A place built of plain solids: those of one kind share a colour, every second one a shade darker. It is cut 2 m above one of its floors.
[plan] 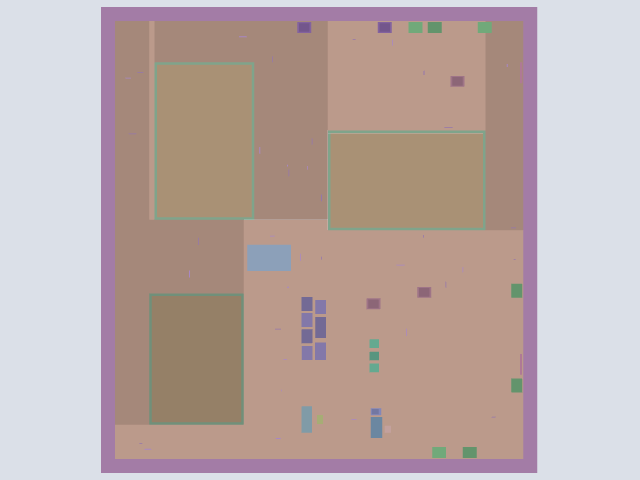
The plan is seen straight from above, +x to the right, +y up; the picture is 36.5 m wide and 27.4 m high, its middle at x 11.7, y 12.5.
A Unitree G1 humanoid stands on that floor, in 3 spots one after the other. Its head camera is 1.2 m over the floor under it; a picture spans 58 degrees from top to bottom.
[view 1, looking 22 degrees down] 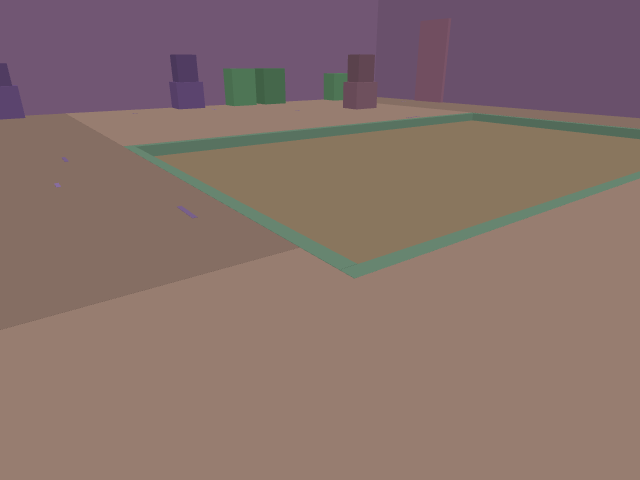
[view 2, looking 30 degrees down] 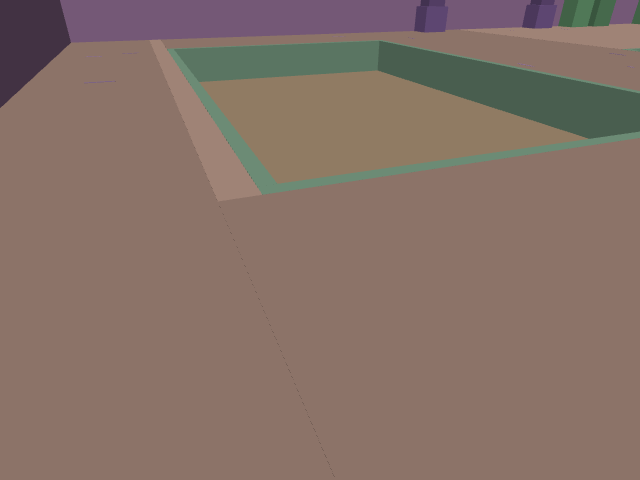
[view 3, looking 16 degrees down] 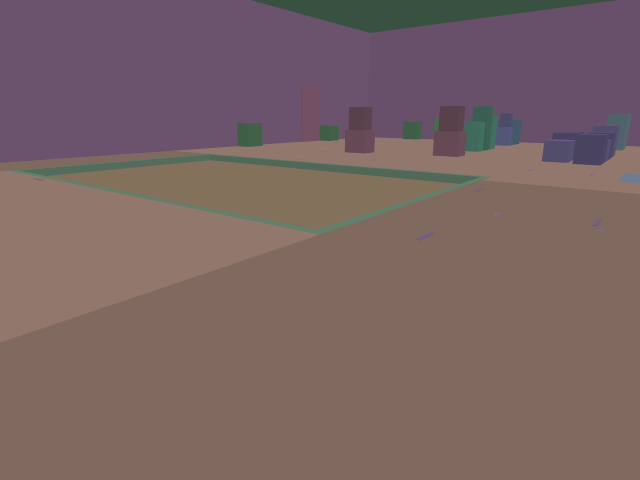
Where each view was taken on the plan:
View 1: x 10.60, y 11.28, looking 54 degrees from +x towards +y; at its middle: floor_lift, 3.69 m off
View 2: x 1.65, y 11.00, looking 69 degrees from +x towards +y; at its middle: floor_deck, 2.40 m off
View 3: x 9.45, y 22.20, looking -52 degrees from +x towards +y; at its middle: floor_deck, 4.35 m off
